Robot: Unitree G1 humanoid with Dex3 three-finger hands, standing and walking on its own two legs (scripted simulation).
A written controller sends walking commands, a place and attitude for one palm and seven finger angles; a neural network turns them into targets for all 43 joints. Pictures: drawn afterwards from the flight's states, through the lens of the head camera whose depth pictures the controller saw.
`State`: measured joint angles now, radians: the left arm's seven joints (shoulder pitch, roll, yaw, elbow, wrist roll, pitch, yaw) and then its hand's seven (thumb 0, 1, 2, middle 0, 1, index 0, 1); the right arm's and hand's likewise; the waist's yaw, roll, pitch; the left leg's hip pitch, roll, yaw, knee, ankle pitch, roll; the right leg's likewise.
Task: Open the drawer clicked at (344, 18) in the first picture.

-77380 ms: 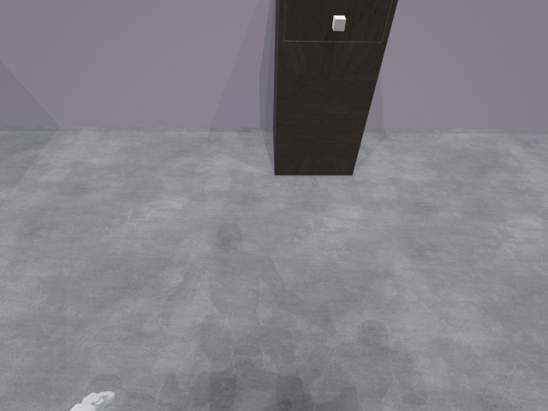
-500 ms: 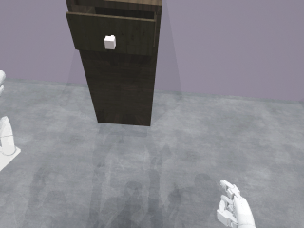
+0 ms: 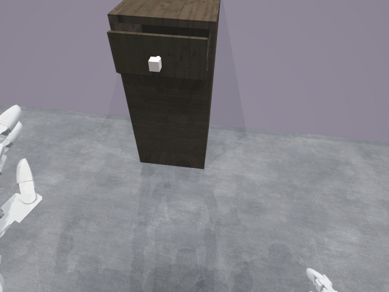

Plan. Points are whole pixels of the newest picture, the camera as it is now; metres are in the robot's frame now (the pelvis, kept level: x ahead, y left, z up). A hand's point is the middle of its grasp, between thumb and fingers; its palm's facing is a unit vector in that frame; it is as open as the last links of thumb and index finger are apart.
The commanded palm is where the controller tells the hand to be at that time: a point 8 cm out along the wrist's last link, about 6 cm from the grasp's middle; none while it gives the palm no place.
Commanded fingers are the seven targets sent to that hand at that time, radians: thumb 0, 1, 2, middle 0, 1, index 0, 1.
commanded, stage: let the arm hang, fingers relaxed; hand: left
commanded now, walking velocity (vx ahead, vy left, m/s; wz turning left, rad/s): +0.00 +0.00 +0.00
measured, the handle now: (156, 61) +0.90 +0.22 +0.03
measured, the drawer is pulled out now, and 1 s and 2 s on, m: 0.09 0.09 0.09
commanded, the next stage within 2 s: look to check the result in 1.16 s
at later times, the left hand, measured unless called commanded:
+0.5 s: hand out of the picture +0.01 +0.20 -0.18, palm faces +0.08 -0.97 -0.22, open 7.0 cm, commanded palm none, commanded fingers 0.00 0.90 0.90 -0.20 -0.30 -0.20 -0.30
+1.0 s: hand out of the picture +0.09 +0.24 -0.15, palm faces +0.04 -0.96 -0.28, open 7.4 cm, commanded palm none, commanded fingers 0.00 0.90 0.90 -0.20 -0.30 -0.20 -0.30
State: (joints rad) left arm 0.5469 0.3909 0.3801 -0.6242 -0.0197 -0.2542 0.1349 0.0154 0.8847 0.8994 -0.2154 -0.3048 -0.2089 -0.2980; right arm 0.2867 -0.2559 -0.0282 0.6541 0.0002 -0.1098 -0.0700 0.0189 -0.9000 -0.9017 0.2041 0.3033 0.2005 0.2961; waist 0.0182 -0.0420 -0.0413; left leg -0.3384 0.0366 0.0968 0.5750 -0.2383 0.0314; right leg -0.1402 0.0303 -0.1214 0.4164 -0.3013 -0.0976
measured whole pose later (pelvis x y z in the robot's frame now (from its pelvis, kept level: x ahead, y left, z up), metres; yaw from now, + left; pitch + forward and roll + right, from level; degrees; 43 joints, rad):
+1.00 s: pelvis +0.02 +0.02 +0.00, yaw +3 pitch -2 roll +0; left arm 0.13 0.27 0.00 1.09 0.01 -0.02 0.00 0.01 0.91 0.90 -0.20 -0.30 -0.20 -0.30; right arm 0.15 -0.27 -0.01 1.09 -0.02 0.00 -0.01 0.01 -0.90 -0.90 0.20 0.30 0.20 0.30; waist -0.01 0.01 0.04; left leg -0.14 -0.01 0.02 0.35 -0.18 0.01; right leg -0.13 0.02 -0.02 0.36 -0.20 -0.02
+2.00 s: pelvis +0.05 +0.02 +0.01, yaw +3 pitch -1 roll +0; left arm 0.13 0.32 0.00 1.10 0.01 -0.02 0.00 0.01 0.90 0.90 -0.21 -0.30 -0.20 -0.30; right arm 0.13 -0.31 -0.01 1.10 -0.02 0.00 -0.01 0.01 -0.90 -0.90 0.21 0.30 0.20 0.30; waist -0.01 -0.01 0.05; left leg -0.09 -0.01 0.02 0.30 -0.19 0.01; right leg -0.07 0.02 -0.02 0.30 -0.21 -0.02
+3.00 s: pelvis +0.05 +0.01 +0.01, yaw +3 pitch -1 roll +0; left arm 0.12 0.34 0.00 1.10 0.01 -0.02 0.00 0.01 0.90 0.90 -0.21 -0.30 -0.20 -0.30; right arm 0.12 -0.33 0.00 1.10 -0.02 0.00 -0.01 0.01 -0.90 -0.90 0.21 0.30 0.20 0.30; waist -0.01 -0.01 0.06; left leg -0.07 0.00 0.02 0.28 -0.19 0.00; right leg -0.06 0.03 -0.01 0.28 -0.20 -0.03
